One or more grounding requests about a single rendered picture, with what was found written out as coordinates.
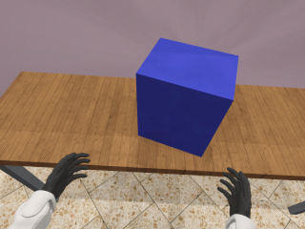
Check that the robot right forearm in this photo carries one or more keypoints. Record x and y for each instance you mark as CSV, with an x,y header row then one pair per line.
x,y
237,221

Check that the robot left hand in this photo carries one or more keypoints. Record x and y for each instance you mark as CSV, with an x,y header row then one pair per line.
x,y
64,173

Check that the carton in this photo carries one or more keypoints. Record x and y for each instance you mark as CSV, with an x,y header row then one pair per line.
x,y
183,93

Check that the robot left forearm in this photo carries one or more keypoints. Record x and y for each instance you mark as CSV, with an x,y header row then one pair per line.
x,y
36,212

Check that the table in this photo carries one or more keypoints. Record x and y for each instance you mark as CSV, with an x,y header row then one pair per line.
x,y
46,116

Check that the robot right hand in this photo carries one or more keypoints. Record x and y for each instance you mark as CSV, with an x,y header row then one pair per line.
x,y
240,197

